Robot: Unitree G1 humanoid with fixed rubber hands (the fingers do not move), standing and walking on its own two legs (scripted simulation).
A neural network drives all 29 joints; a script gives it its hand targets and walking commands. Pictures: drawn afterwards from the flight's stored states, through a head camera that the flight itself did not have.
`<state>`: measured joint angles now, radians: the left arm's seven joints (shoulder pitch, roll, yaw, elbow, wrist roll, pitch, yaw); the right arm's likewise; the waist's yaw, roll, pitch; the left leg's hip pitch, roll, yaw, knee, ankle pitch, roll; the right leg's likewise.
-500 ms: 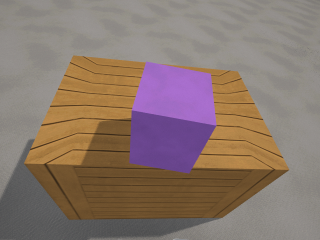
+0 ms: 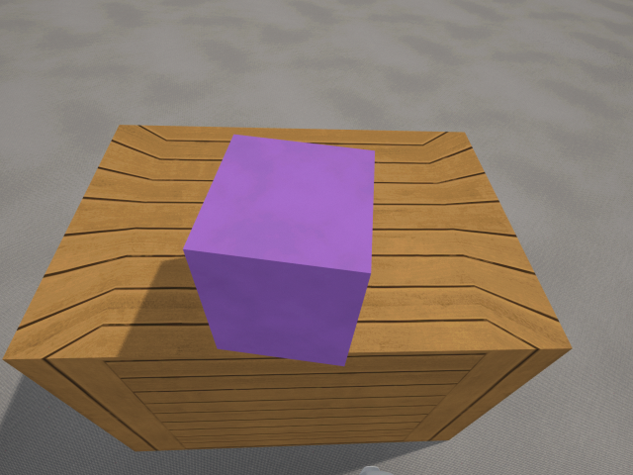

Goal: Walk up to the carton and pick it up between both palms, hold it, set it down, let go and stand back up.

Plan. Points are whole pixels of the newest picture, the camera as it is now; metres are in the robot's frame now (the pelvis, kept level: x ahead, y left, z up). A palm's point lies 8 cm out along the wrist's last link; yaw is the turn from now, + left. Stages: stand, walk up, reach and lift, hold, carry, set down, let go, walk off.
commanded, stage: walk up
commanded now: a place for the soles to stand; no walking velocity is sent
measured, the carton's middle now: (291, 255) +0.43 +0.05 +0.02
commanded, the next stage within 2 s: none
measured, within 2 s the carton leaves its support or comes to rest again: neither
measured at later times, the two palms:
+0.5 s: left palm out of the picture +0.08 +0.28 -0.11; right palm out of the picture +0.05 -0.35 -0.10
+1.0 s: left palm out of the picture +0.07 +0.30 -0.12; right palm out of the picture +0.10 -0.31 -0.10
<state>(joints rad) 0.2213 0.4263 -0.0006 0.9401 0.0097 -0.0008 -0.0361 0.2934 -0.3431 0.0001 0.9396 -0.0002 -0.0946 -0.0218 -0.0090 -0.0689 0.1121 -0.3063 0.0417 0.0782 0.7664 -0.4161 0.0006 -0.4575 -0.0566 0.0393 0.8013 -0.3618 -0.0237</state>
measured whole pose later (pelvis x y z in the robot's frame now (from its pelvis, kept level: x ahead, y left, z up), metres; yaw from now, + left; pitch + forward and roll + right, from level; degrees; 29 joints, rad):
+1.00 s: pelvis +0.04 -0.01 +0.01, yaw +2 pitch -3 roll -2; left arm 0.22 0.39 0.00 1.02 0.01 -0.03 0.01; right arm 0.20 -0.37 0.00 1.00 0.00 -0.02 0.01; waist -0.01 0.00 0.09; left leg -0.31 0.03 0.04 0.77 -0.42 0.04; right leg -0.35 0.00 -0.04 0.69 -0.30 0.01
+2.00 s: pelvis +0.01 -0.02 +0.01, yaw +2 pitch -4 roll -1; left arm 0.20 0.39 0.00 1.02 0.01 -0.02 0.01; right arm 0.17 -0.37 0.00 0.99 0.00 0.01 0.02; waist -0.01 0.00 0.14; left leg -0.31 0.03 0.04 0.76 -0.39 0.03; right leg -0.36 0.00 -0.04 0.70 -0.27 -0.01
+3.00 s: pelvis -0.02 +0.00 +0.01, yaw +2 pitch -5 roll -3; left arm 0.10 0.36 0.02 0.44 -0.02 0.27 -0.04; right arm 0.27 -0.15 -0.03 0.52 0.00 -0.16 -0.06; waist 0.00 -0.01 0.17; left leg -0.35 0.03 0.04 0.74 -0.31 0.04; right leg -0.33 0.01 -0.04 0.62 -0.20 0.01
